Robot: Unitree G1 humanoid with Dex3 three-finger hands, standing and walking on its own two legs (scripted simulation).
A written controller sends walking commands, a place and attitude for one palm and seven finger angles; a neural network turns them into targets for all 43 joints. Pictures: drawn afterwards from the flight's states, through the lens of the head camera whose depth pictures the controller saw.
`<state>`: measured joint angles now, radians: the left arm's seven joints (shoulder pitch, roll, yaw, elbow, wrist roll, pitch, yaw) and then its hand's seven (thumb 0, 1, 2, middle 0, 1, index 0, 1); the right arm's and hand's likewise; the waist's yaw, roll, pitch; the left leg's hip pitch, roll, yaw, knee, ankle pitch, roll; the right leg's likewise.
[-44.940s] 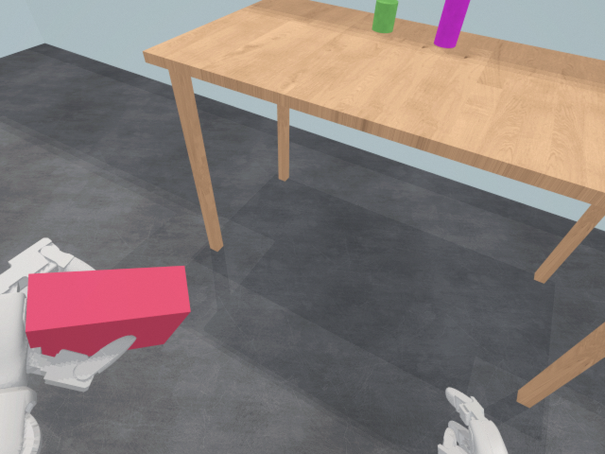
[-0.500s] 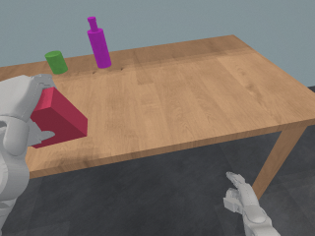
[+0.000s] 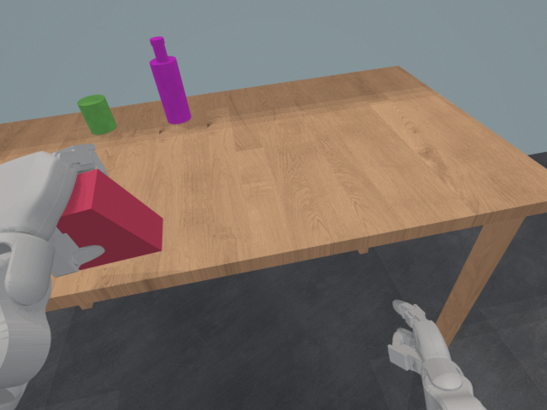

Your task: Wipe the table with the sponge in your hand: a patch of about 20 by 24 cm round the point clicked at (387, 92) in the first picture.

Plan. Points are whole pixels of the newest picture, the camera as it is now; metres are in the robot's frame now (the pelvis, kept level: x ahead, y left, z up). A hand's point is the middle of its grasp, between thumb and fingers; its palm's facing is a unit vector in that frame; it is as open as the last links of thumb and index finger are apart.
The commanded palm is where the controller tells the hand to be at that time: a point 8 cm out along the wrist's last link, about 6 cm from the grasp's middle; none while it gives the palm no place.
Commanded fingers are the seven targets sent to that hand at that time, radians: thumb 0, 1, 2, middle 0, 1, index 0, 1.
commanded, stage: bring the sponge back beside the body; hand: left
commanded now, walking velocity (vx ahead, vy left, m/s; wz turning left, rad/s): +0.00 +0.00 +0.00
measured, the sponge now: (97, 233) +0.22 +0.28 +0.20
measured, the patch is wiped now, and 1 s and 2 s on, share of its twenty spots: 0.95 0.95 0.95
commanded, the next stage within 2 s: step back with the hand held close in 0.22 s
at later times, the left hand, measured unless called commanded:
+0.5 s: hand (117, 199) +0.23 +0.24 +0.25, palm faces +0.44 -0.74 -0.52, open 9.3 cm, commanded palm +0.16 +0.28 +0.29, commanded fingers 0.00 0.10 1.30 -1.20 -1.60 -1.20 -1.60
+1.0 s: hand (88, 221) +0.17 +0.22 +0.27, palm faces +0.46 -0.76 -0.46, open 9.3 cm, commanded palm +0.11 +0.29 +0.29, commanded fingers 0.00 0.10 1.30 -1.20 -1.60 -1.20 -1.60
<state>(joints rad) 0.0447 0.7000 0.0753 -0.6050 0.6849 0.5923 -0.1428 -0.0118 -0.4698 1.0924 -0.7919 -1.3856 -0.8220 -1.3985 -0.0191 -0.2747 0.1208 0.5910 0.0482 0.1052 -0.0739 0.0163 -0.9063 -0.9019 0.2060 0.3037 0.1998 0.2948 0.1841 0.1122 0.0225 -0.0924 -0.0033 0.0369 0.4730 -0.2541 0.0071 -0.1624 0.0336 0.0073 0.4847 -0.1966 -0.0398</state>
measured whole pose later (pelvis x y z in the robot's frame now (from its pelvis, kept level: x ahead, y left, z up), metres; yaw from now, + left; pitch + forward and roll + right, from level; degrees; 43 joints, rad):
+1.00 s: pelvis -0.04 +0.01 -0.01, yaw +1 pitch +1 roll -1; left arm 0.33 0.53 0.53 -0.77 -0.07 -0.19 0.16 -0.02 -0.47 1.09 -0.79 -1.38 -0.83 -1.40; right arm 0.20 -0.24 0.00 0.59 0.02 0.02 -0.06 0.01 -0.91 -0.90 0.20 0.30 0.20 0.29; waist -0.03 0.02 0.02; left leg -0.41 -0.01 0.01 0.65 -0.27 0.02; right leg -0.45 0.04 -0.01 0.57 -0.15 -0.02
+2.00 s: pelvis -0.26 +0.00 -0.01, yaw -1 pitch +0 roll +0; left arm 0.20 0.45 0.51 -0.68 -0.06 -0.18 0.14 -0.02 -0.48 1.09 -0.79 -1.39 -0.83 -1.40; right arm 0.19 -0.19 0.02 0.63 0.02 -0.05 -0.03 0.02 -0.91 -0.90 0.21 0.30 0.20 0.29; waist -0.02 -0.03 0.02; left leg -0.43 0.03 0.01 0.82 -0.38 -0.01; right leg -0.34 0.05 0.01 0.55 -0.21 -0.05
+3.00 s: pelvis -0.27 +0.02 +0.00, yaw +1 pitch +0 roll -1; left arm 0.23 0.49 0.55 -0.66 -0.06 -0.18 0.15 -0.02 -0.48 1.09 -0.80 -1.39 -0.83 -1.40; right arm 0.16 -0.21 0.01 0.59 0.03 -0.09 -0.03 0.01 -0.91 -0.90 0.21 0.30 0.20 0.29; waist -0.01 0.01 0.06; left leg -0.27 0.06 0.04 0.56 -0.29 -0.01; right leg -0.22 0.05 -0.04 0.49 -0.27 -0.04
